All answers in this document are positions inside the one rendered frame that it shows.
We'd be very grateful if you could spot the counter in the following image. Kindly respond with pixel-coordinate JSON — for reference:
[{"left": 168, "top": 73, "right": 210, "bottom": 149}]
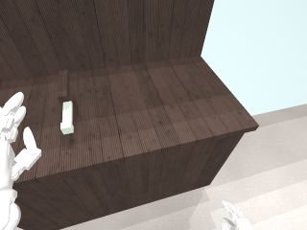
[{"left": 0, "top": 0, "right": 259, "bottom": 230}]

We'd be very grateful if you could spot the left robot forearm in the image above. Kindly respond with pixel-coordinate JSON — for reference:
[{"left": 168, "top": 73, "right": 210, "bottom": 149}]
[{"left": 0, "top": 188, "right": 21, "bottom": 230}]

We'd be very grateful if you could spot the right robot hand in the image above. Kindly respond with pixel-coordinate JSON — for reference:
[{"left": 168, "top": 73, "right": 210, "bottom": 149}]
[{"left": 221, "top": 200, "right": 253, "bottom": 230}]

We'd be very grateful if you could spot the tap lever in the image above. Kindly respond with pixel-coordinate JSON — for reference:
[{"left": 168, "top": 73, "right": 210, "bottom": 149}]
[{"left": 60, "top": 101, "right": 74, "bottom": 135}]

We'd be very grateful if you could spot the left robot hand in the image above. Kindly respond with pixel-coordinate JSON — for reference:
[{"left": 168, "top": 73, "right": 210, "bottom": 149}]
[{"left": 0, "top": 92, "right": 41, "bottom": 190}]

